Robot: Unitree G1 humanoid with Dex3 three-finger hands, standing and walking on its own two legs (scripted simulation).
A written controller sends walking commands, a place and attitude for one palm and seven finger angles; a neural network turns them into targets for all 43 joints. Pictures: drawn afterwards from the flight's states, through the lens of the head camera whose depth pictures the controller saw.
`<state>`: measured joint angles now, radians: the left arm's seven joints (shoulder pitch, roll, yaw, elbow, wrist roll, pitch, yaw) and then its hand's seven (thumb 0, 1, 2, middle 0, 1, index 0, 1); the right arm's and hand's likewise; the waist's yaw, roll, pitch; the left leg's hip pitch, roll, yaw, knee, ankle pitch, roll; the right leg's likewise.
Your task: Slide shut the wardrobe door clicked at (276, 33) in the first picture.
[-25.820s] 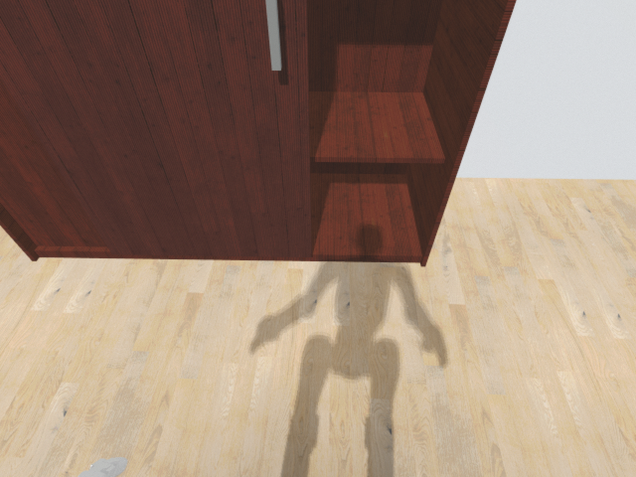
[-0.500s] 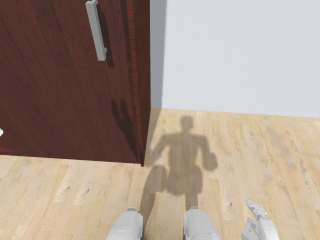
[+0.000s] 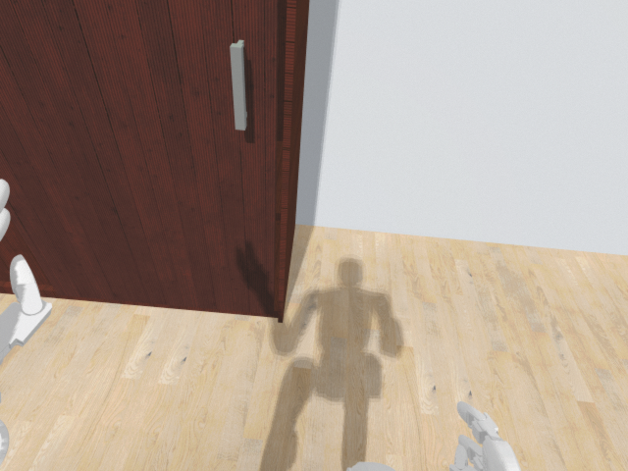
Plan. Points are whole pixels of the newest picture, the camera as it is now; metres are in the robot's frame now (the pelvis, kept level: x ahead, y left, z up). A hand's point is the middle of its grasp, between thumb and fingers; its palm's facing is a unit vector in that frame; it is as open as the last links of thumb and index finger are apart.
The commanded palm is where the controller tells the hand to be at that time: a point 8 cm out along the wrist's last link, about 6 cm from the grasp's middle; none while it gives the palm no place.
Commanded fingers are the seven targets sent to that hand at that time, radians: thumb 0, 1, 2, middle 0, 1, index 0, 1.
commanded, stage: stop stepping back and stand still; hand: left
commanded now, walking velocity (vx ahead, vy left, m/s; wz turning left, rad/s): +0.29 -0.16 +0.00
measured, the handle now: (240, 85) +0.82 +0.20 +0.14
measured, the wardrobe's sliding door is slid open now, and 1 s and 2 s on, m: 0.01 0.01 0.01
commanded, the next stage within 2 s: let the arm hang, fingers relaxed in 0.76 s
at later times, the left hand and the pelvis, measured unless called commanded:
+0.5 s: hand (141, 289) +0.25 +0.20 +0.17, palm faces +0.34 -0.79 -0.51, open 7.4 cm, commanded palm +0.19 +0.24 +0.18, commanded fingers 0.00 0.90 0.90 -0.20 -0.30 -0.20 -0.30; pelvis +0.02 -0.04 -0.01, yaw -6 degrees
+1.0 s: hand (175, 351) +0.29 +0.21 -0.03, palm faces +0.06 -0.89 -0.45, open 7.4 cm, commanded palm none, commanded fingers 0.00 0.90 0.90 -0.20 -0.30 -0.20 -0.30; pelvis +0.05 -0.01 -0.02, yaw -7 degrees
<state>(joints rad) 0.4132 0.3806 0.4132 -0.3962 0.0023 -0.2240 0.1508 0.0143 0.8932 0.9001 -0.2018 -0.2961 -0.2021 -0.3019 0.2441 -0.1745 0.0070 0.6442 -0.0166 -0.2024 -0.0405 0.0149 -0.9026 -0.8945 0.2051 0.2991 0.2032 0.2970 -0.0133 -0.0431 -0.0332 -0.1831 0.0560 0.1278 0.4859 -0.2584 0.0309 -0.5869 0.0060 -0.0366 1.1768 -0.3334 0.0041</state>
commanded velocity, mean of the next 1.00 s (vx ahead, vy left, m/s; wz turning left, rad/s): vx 0.02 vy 0.04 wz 0.00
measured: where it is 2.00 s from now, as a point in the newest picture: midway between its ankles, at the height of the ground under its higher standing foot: outside the picture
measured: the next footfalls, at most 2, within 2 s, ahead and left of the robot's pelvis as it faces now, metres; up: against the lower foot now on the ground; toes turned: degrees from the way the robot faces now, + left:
right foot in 0.32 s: +0.02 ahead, -0.14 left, +0.00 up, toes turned -13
left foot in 0.56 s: +0.13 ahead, +0.06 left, +0.00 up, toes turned -4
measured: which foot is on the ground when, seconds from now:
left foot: down 0.00-0.32, up 0.34-0.54, down 0.56-1.00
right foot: up 0.00-0.30, down 0.32-1.00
